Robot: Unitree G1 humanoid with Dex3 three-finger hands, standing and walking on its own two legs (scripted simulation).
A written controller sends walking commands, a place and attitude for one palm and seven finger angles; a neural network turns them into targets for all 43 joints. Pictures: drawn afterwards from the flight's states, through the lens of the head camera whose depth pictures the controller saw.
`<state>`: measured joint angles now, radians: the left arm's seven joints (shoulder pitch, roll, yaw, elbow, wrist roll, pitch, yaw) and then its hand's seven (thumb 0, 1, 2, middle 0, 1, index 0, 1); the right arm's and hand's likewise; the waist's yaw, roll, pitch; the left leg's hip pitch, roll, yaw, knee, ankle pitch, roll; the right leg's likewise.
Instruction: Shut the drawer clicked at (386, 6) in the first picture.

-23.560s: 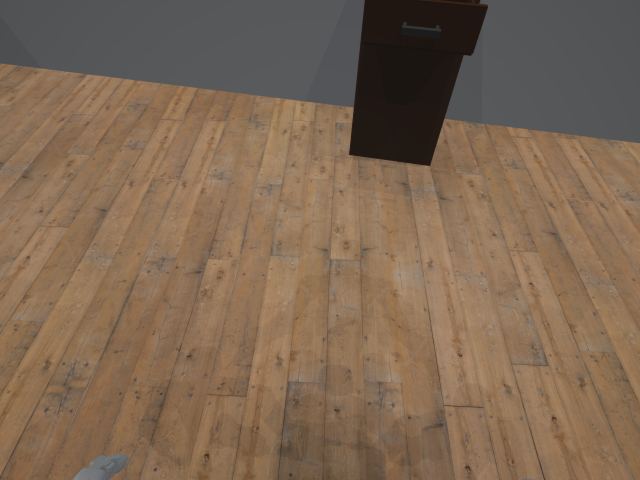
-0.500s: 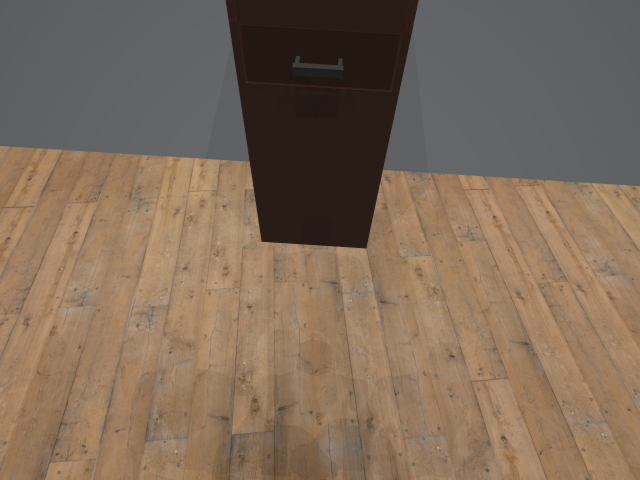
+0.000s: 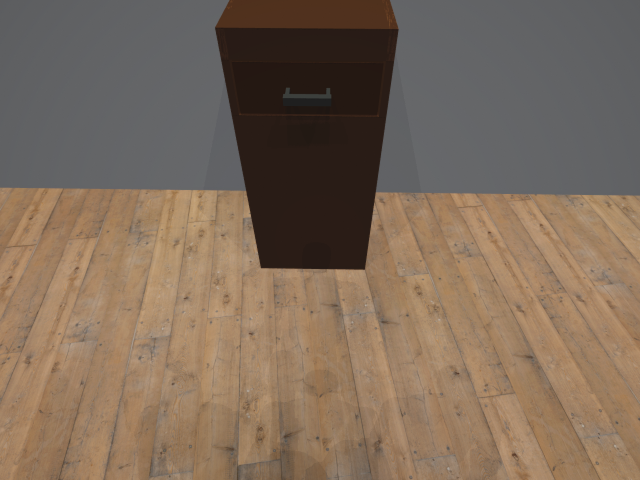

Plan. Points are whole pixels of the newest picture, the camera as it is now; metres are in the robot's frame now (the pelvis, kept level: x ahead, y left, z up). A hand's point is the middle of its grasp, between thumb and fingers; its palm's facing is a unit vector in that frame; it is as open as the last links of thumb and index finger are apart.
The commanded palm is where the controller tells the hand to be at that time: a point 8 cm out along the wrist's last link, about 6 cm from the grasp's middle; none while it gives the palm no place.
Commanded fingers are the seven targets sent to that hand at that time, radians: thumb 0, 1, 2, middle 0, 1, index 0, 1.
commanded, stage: let the arm hang, fingers relaxed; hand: left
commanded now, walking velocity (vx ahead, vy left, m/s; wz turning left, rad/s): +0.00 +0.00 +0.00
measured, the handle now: (307, 95) +0.97 +0.09 -0.01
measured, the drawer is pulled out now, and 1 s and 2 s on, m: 0.00 0.00 0.00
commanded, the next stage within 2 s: look to check the result in 0.16 s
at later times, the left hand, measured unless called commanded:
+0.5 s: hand out of the picture +0.00 +0.16 -0.17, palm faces +0.05 -0.98 -0.20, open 7.4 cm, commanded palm none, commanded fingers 0.00 0.90 0.90 -0.20 -0.30 -0.20 -0.30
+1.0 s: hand out of the picture +0.04 +0.17 -0.17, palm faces +0.04 -0.97 -0.24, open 7.4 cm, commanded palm none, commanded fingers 0.00 0.90 0.90 -0.20 -0.30 -0.20 -0.30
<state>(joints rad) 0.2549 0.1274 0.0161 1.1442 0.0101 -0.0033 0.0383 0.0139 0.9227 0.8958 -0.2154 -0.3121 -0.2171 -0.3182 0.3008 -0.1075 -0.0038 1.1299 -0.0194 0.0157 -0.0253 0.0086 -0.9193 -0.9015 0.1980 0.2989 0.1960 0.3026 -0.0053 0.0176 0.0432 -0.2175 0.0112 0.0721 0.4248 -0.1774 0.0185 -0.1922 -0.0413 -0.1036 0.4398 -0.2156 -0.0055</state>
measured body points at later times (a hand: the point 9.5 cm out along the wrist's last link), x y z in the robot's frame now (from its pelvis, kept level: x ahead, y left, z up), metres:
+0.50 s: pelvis +0.01 -0.01 +0.00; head +0.03 -0.02 +0.45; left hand +0.00 +0.21 -0.16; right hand -0.01 -0.22 -0.17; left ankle +0.03 +0.11 -0.74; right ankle +0.02 -0.11 -0.74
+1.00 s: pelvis +0.02 -0.02 +0.00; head +0.04 -0.03 +0.45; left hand +0.04 +0.22 -0.15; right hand +0.03 -0.25 -0.16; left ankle +0.03 +0.11 -0.74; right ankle +0.02 -0.11 -0.74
